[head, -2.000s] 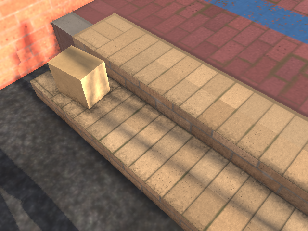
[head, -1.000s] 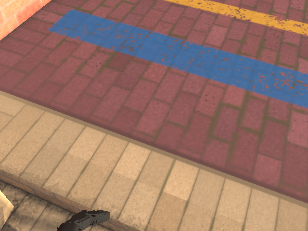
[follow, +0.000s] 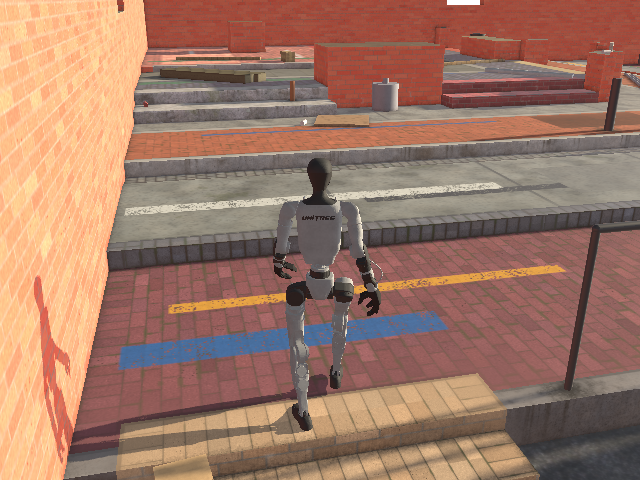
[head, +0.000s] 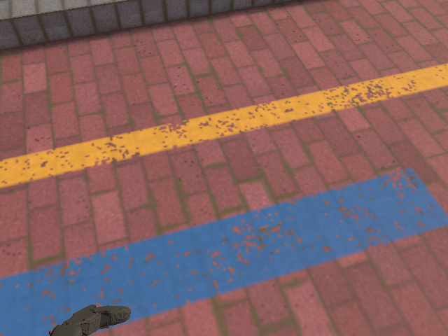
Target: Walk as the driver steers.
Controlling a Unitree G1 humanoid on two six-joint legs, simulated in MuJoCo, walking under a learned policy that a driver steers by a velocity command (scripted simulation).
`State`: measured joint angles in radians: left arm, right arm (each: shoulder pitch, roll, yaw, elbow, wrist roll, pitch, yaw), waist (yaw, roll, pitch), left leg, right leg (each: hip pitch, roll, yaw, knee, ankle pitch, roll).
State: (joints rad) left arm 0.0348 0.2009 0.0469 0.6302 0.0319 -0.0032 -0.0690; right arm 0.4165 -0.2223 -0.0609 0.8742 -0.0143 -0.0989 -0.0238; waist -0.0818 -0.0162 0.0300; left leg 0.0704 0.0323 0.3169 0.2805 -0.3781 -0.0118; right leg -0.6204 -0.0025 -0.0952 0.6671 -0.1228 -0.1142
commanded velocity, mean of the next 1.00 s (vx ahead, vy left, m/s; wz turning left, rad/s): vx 0.50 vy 0.00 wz -0.19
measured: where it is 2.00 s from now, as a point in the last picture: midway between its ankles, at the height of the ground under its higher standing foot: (238, 163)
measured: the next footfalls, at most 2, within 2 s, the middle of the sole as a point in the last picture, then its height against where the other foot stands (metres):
right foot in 0.06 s outside the picture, level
left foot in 0.60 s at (197, 302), level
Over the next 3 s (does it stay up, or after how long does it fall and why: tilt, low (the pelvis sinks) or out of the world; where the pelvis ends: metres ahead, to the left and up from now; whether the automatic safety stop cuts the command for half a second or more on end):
stays up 1.12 -0.12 0.01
